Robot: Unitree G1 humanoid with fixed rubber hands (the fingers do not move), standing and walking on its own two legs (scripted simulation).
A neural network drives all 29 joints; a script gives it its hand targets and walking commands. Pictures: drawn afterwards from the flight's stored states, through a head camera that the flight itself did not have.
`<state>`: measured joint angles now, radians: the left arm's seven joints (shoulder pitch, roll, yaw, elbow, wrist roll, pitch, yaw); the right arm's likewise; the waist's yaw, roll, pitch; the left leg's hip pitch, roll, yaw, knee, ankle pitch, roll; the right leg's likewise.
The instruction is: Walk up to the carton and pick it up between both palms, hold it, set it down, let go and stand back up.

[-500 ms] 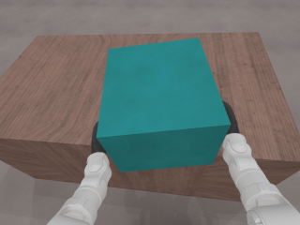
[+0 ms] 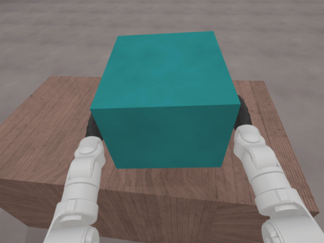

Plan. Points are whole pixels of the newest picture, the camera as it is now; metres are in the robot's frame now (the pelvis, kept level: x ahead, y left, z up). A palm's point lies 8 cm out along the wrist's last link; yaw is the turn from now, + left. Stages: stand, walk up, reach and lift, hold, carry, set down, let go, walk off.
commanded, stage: reach and lift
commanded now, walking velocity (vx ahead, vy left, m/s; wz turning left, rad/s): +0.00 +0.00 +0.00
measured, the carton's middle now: (166, 97) +0.48 -0.02 +0.15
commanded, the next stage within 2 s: hold in 1.12 s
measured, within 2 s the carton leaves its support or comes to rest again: neither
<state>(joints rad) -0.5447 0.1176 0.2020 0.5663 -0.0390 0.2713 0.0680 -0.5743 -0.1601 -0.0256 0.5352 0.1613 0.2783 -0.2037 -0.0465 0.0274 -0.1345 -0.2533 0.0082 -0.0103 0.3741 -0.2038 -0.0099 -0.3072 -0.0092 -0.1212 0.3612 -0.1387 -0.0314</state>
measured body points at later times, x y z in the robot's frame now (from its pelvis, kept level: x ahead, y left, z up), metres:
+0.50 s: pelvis -0.01 +0.03 +0.00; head -0.02 +0.05 +0.45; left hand +0.37 +0.19 +0.12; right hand +0.35 -0.18 +0.13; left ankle -0.01 +0.13 -0.75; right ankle +0.03 -0.09 -0.75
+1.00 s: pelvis -0.02 +0.02 +0.00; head -0.03 +0.02 +0.45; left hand +0.36 +0.19 +0.12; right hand +0.35 -0.18 +0.13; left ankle -0.01 +0.13 -0.75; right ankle +0.03 -0.09 -0.75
